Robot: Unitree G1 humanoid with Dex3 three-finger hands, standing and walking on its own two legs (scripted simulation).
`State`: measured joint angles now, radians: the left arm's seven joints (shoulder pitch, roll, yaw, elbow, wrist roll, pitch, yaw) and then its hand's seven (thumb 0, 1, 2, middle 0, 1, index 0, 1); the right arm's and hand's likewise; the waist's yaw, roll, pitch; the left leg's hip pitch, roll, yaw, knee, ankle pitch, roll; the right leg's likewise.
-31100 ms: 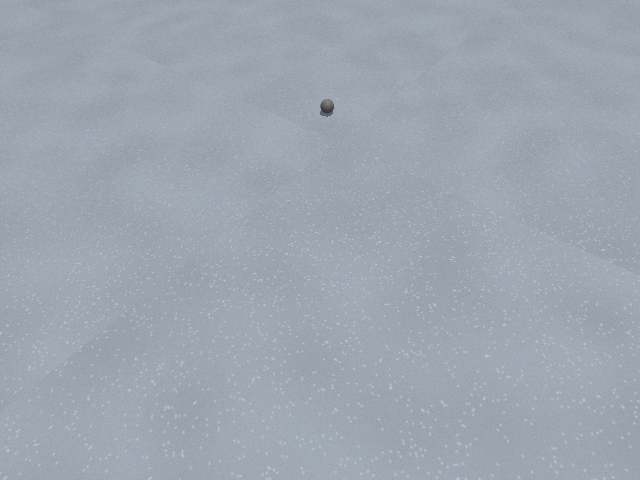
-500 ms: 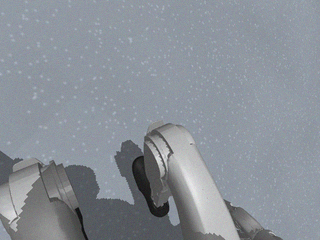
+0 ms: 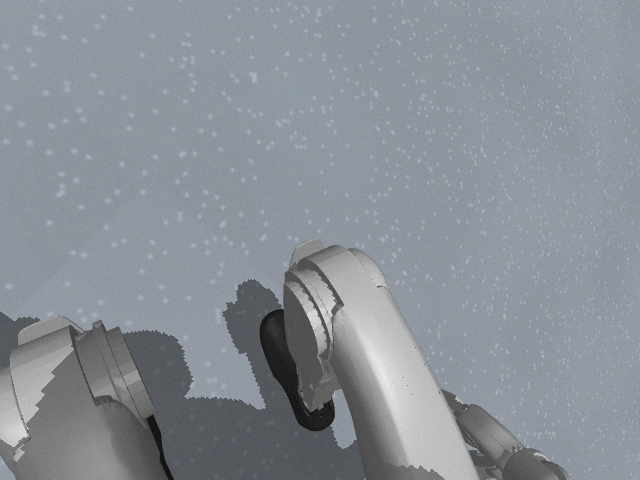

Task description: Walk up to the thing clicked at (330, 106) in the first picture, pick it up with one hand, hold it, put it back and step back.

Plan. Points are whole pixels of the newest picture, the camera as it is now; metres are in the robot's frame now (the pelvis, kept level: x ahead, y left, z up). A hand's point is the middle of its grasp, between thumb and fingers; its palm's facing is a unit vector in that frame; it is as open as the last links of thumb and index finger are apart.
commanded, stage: open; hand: left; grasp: from above
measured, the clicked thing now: out of the picture +0.46 +0.37 -0.27
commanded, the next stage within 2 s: withdraw in 0.62 s
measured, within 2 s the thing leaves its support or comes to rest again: neither
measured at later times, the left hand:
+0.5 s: hand out of the picture +0.44 +0.35 -0.24, palm faces -0.43 -0.17 -0.89, open 13.8 cm
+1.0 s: hand out of the picture +0.47 +0.37 -0.19, palm faces -0.30 -0.12 -0.95, open 14.0 cm
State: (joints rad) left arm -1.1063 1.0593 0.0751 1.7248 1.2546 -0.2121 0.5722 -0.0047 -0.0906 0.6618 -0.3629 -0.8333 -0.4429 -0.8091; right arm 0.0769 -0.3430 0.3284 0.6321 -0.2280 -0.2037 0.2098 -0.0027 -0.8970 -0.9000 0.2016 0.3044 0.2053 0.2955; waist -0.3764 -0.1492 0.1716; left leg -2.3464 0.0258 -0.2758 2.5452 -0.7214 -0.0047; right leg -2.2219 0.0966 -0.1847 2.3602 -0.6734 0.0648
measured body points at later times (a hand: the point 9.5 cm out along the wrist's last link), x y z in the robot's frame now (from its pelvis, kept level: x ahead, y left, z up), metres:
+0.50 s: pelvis +0.00 +0.00 +0.00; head +0.27 +0.14 +0.33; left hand +0.46 +0.36 -0.19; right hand +0.07 -0.25 -0.05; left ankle +0.06 +0.13 -0.27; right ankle +0.11 -0.12 -0.27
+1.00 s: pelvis +0.00 +0.00 +0.01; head +0.26 +0.13 +0.35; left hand +0.48 +0.37 -0.14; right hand +0.08 -0.25 -0.06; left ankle +0.06 +0.13 -0.27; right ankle +0.11 -0.12 -0.27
